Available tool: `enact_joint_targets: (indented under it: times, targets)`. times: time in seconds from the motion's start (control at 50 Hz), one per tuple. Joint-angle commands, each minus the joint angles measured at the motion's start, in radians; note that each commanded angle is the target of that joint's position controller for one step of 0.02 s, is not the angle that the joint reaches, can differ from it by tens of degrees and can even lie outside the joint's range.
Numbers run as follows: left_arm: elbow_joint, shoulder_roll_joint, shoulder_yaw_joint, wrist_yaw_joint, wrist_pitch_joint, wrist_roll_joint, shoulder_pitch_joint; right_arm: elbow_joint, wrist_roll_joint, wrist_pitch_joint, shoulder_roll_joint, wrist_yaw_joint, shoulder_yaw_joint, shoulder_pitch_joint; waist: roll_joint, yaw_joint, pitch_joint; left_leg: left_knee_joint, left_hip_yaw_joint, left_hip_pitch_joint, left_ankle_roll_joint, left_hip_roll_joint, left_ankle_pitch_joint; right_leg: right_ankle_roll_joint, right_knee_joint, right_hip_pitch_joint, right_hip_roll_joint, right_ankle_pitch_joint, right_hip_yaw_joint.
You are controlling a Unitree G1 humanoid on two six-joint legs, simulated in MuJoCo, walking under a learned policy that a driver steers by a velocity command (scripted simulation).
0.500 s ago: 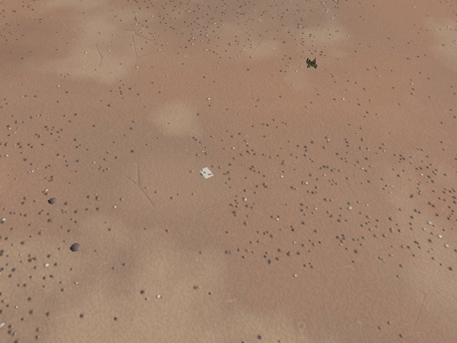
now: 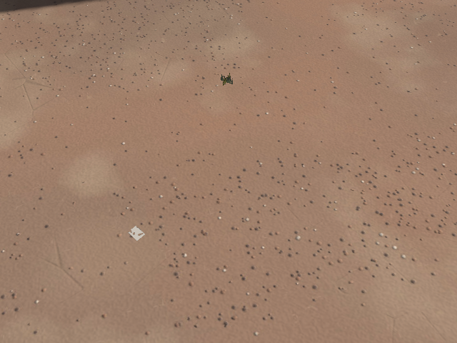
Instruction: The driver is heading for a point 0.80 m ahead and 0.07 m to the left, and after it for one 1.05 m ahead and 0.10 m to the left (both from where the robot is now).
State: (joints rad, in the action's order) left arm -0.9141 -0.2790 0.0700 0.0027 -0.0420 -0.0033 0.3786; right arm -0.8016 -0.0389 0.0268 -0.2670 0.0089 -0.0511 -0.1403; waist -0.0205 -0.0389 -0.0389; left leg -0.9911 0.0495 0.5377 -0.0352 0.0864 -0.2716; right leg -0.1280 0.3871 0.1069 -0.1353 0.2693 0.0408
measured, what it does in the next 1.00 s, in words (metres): goes down: left foot 0.12 m lower, then right foot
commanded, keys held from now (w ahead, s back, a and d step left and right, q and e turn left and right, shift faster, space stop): w+e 0.04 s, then w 0.78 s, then w+q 0.18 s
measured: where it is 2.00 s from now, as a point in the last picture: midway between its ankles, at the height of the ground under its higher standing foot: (228, 219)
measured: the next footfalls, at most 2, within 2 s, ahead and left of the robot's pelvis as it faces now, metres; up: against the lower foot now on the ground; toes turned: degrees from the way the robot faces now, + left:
left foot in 0.34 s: +0.40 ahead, +0.16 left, -0.12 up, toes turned -6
right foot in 0.82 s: +0.61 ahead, -0.05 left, -0.12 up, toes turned -10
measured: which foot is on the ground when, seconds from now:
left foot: up 0.00-0.32, down 0.34-0.82, up 0.84-1.00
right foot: down 0.00-0.34, up 0.36-0.80, down 0.82-1.00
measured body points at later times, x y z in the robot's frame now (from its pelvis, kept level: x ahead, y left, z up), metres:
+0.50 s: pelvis +0.32 +0.08 -0.12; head +0.35 +0.10 +0.32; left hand +0.39 +0.35 -0.27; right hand +0.34 -0.18 -0.25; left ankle +0.36 +0.17 -0.86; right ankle +0.22 -0.03 -0.71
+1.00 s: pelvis +0.57 +0.02 -0.11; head +0.58 +0.00 +0.34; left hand +0.68 +0.27 -0.24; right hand +0.56 -0.23 -0.27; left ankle +0.55 +0.16 -0.78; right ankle +0.57 -0.04 -0.86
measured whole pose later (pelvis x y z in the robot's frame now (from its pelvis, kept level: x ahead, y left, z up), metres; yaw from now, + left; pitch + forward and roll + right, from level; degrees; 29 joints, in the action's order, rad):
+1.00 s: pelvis +0.57 +0.02 -0.11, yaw -5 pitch -1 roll +0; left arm -0.94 -0.22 0.04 0.00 -0.08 -0.02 0.21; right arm -0.98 -0.03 0.03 -0.23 0.02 -0.05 -0.33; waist -0.04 0.02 -0.04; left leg -1.07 0.01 0.45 0.07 0.04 -0.32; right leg -0.09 0.37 0.18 -0.04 0.19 -0.12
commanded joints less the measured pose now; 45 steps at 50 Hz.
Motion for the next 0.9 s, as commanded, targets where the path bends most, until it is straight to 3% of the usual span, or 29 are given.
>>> enact_joint_targets:
  times: [0.02,0.04,0.08,0.16,0.24,0.28,0.3,0.32,0.34,0.36,0.38,0.4,0.42,0.44,0.46,0.48,0.52,0.56,0.6,0.66,0.72,0.76,0.78,0.8,0.82,0.84,0.86,0.88,0.9]
  targets:
    - [0.019,-0.158,0.031,-0.01,-0.035,-0.001,0.098,0.079,0.005,-0.005,-0.114,0.004,-0.033,0.087,0.049,-0.022,-0.015,0.088,0.009,0.197,-0.006,0.012,0.176,-0.162,-0.139,-0.109,0.269,-0.433,0.281]
    - [0.015,-0.166,0.033,-0.014,-0.036,0.001,0.09,0.101,0.002,-0.004,-0.112,0.009,-0.029,0.136,0.063,-0.025,-0.037,0.188,0.005,0.191,-0.011,0.002,0.249,-0.145,-0.154,-0.066,0.237,-0.334,0.265]
    - [0.024,-0.144,0.024,-0.018,-0.033,-0.008,0.071,0.097,-0.005,0.002,-0.085,0.026,-0.023,0.143,0.068,-0.033,-0.012,0.287,-0.018,0.111,-0.002,-0.021,0.414,-0.12,-0.109,-0.028,0.198,-0.276,0.224]
    - [0.031,-0.128,0.011,-0.028,-0.032,-0.019,0.089,0.114,-0.004,0.016,-0.075,0.049,-0.016,0.2,0.09,-0.062,-0.031,0.382,-0.018,0.056,0.04,-0.015,0.586,-0.1,0.007,0.042,0.212,-0.132,0.254]
    - [0.032,-0.137,0.012,-0.051,-0.035,-0.036,0.12,0.125,0.011,0.032,-0.075,0.044,-0.01,0.239,0.084,-0.095,-0.073,0.552,-0.005,0.02,0.046,-0.01,0.591,-0.065,0.144,-0.02,0.209,-0.127,0.274]
    - [0.021,-0.139,0.01,-0.061,-0.031,-0.047,0.136,0.09,0.02,0.048,-0.091,0.03,-0.017,0.156,0.058,-0.067,-0.066,0.683,0.026,-0.072,0.055,0.026,0.634,-0.051,0.273,-0.086,0.196,-0.193,0.269]
    - [0.01,-0.151,0.013,-0.06,-0.027,-0.046,0.148,0.047,0.017,0.053,-0.116,0.018,-0.029,0.049,0.023,-0.026,-0.027,0.713,0.006,-0.162,0.059,0.013,0.611,-0.05,0.41,-0.115,0.181,-0.295,0.259]
    - [0.006,-0.161,0.016,-0.051,-0.021,-0.035,0.127,-0.026,0.005,0.057,-0.137,0.008,-0.043,-0.151,-0.021,0.069,0.058,0.735,-0.052,-0.371,0.064,-0.021,0.62,-0.038,0.649,-0.075,0.142,-0.387,0.202]
    - [-0.002,-0.123,0.013,-0.04,-0.022,-0.009,0.131,-0.084,-0.014,0.056,-0.182,0.007,-0.06,-0.32,-0.085,0.135,0.14,0.649,-0.032,-0.636,0.081,0.019,0.642,-0.019,0.971,0.116,0.08,-0.175,0.151]
    - [-0.022,-0.031,0.003,-0.038,-0.029,0.025,0.251,-0.11,-0.019,0.059,-0.212,0.02,-0.06,-0.437,-0.257,0.093,0.274,0.29,0.114,-0.976,0.125,0.207,1.141,0.024,1.394,0.454,-0.034,0.539,0.101]
    - [-0.001,-0.067,-0.006,-0.057,-0.036,0.053,0.324,-0.104,0.009,0.053,-0.241,0.036,-0.068,-0.477,-0.284,0.094,0.435,0.304,0.404,-1.135,0.253,0.373,1.078,0.045,1.535,0.672,-0.013,0.476,0.115]
    - [0.009,-0.098,-0.013,-0.065,-0.028,0.023,0.226,-0.07,0.021,0.042,-0.243,0.025,-0.083,-0.367,-0.233,0.119,0.41,0.512,0.538,-1.023,0.344,0.416,0.391,0.049,1.541,0.796,0.055,0.32,0.058]
    - [0.029,-0.145,-0.004,-0.042,-0.023,-0.025,0.014,-0.025,0.023,0.038,-0.086,0.011,-0.038,-0.211,0.03,0.115,0.174,0.681,0.383,-0.694,0.26,0.253,0.057,0.041,1.299,0.724,0.128,0.158,0.035]
    - [0.059,-0.112,-0.009,-0.018,-0.017,-0.029,-0.014,-0.036,0.005,0.042,-0.125,-0.008,-0.039,-0.168,-0.134,0.078,0.126,0.701,0.437,-0.568,0.312,0.301,0.053,0.048,1.271,0.704,0.134,0.128,0.036]
    - [0.06,-0.114,-0.009,-0.004,-0.013,-0.054,-0.066,-0.055,0.006,0.061,-0.089,-0.009,-0.024,-0.183,-0.055,0.064,0.045,0.722,0.402,-0.431,0.287,0.26,0.175,0.048,1.094,0.643,0.173,0.055,0.094]
    - [0.056,-0.087,-0.01,0.008,0.003,-0.058,-0.088,-0.088,0.013,0.077,-0.078,-0.008,-0.018,-0.184,-0.054,0.023,-0.03,0.75,0.322,-0.295,0.262,0.217,0.279,0.072,0.947,0.561,0.192,0.023,0.092]
    - [0.053,-0.041,-0.026,0.025,0.01,-0.055,-0.088,-0.118,0.02,0.094,-0.097,-0.002,-0.023,-0.2,-0.087,-0.001,-0.011,0.79,0.204,-0.272,0.259,0.145,0.437,0.1,0.755,0.487,0.197,-0.05,0.014]
    - [0.066,-0.015,-0.039,0.03,0.003,-0.041,-0.143,-0.137,0.028,0.089,-0.063,0.006,-0.014,-0.224,-0.096,0.002,0.019,0.791,0.12,-0.305,0.256,0.121,0.593,0.104,0.596,0.454,0.208,-0.122,-0.015]
    - [0.081,0.011,-0.055,0.035,-0.005,-0.027,-0.23,-0.143,0.036,0.078,-0.054,0.01,-0.011,-0.231,-0.082,0.022,0.024,0.811,0.053,-0.32,0.233,0.088,0.58,0.092,0.427,0.397,0.201,-0.205,-0.054]
    - [0.108,0.003,-0.059,0.031,-0.003,-0.021,-0.359,-0.171,0.042,0.066,-0.061,0.006,-0.01,-0.305,-0.053,0.067,-0.001,0.83,0.048,-0.409,0.21,0.091,0.498,0.083,0.296,0.394,0.181,-0.265,-0.089]
    - [0.136,-0.012,-0.055,0.025,-0.007,-0.024,-0.443,-0.195,0.027,0.055,-0.075,-0.003,-0.011,-0.36,-0.029,0.089,-0.033,0.801,0.071,-0.538,0.218,0.133,0.496,0.068,0.222,0.442,0.174,-0.204,-0.087]
    - [0.135,-0.016,-0.05,0.022,-0.017,-0.023,-0.435,-0.207,0.018,0.047,-0.085,-0.01,-0.013,-0.365,-0.034,0.079,-0.034,0.749,0.066,-0.581,0.209,0.145,0.563,0.052,0.171,0.394,0.155,-0.133,-0.096]
    - [0.117,-0.022,-0.045,0.019,-0.023,-0.026,-0.383,-0.209,0.016,0.044,-0.089,-0.012,-0.013,-0.358,-0.04,0.055,-0.016,0.685,0.051,-0.579,0.198,0.136,0.658,0.04,0.136,0.306,0.13,-0.101,-0.109]
    - [0.077,-0.033,-0.035,0.013,-0.032,-0.031,-0.27,-0.211,0.021,0.041,-0.087,-0.01,-0.011,-0.347,-0.021,0.005,0.035,0.551,0.014,-0.551,0.181,0.104,0.744,0.02,0.069,0.146,0.104,-0.115,-0.125]
    - [0.026,-0.079,-0.016,0.003,-0.043,-0.046,-0.101,-0.198,0.025,0.042,-0.072,-0.009,-0.005,-0.335,0.009,-0.059,0.129,0.356,-0.024,-0.423,0.157,0.064,0.673,-0.022,0.068,-0.101,0.167,-0.124,-0.043]
    - [0.011,-0.178,0.009,-0.011,-0.048,-0.07,0.051,-0.147,0.045,0.048,-0.007,-0.003,0.014,-0.349,0.159,-0.094,0.265,0.028,-0.082,-0.152,0.123,-0.029,0.267,-0.105,0.024,-0.38,0.445,-0.062,0.301]
    - [0.001,-0.211,0.023,-0.008,-0.029,-0.04,0.051,-0.16,0.046,0.041,-0.011,-0.01,0.005,-0.408,0.252,-0.068,0.306,-0.194,-0.074,0.056,0.12,-0.149,-0.301,-0.194,-0.085,-0.424,0.595,-0.057,0.588]
    - [0.012,-0.134,0.008,-0.004,-0.02,-0.012,-0.034,-0.163,0.021,0.029,-0.086,-0.016,-0.018,-0.323,0.088,-0.041,0.151,-0.236,0.004,0.121,0.131,-0.08,-0.229,-0.154,-0.102,-0.294,0.529,0.037,0.473]
    - [0.028,-0.08,-0.007,-0.002,-0.024,-0.01,-0.122,-0.15,0.022,0.032,-0.057,-0.007,-0.015,-0.273,0.083,-0.01,0.047,-0.199,0.012,0.11,0.13,-0.046,-0.142,-0.121,-0.153,-0.153,0.485,0.016,0.349]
